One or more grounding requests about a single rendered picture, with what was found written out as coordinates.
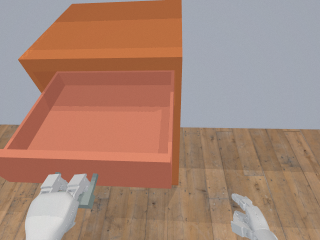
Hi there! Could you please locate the cabinet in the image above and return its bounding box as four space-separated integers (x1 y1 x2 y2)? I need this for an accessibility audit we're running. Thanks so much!
18 0 183 186

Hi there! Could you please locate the handle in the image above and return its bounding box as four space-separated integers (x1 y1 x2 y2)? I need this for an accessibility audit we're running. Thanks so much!
55 172 99 209

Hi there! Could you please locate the left robot hand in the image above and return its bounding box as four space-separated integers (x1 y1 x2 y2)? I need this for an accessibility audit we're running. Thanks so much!
25 173 90 240

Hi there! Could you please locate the right robot hand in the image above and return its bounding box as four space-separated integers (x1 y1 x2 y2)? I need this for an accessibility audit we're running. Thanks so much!
230 193 270 240

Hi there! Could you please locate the drawer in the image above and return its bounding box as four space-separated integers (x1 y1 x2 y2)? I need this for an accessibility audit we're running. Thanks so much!
0 70 175 189

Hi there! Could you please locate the robot right forearm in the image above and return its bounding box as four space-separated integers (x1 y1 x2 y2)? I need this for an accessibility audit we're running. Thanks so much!
252 229 278 240

